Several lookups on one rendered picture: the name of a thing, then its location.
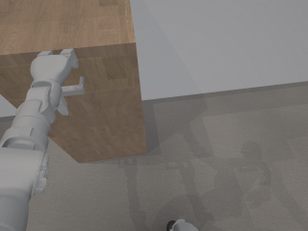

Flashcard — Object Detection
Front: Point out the cabinet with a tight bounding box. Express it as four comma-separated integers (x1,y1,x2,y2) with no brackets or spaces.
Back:
0,0,147,164

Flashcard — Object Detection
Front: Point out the left robot hand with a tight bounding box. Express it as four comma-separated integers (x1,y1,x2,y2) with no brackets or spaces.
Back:
30,48,79,116

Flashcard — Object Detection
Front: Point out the drawer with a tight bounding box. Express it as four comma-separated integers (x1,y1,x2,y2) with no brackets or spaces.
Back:
0,54,134,100

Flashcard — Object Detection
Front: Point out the handle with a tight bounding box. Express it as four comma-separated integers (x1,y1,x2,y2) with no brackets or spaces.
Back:
61,76,85,96

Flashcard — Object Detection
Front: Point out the robot left upper arm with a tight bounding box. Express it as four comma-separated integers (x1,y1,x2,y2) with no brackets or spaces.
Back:
0,147,50,231

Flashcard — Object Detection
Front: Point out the left robot forearm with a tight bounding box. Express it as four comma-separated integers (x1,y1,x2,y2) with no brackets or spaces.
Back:
0,78,62,154

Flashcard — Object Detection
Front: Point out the robot right shin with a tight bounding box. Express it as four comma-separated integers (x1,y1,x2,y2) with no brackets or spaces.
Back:
172,219,185,227

